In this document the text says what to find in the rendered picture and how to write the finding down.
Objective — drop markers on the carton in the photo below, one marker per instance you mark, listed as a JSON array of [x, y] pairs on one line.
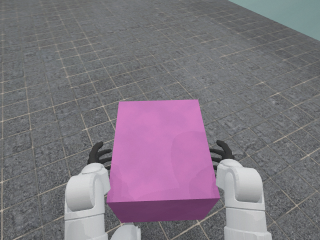
[[161, 167]]

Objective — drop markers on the left robot hand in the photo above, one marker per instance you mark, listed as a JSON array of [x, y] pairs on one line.
[[95, 155]]

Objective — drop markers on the robot left thigh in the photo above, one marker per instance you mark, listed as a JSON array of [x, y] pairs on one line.
[[127, 232]]

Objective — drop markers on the left robot forearm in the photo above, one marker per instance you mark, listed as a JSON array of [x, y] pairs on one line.
[[84, 204]]

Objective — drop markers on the right robot forearm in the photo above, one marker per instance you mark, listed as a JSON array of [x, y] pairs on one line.
[[244, 199]]

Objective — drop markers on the right robot hand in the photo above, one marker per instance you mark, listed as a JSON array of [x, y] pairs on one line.
[[226, 153]]

